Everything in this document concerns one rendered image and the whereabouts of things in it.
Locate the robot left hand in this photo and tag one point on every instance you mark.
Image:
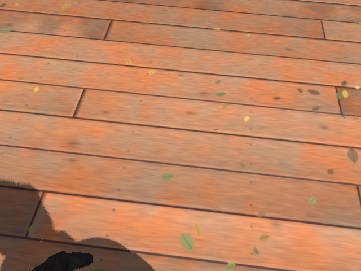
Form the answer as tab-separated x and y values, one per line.
63	261

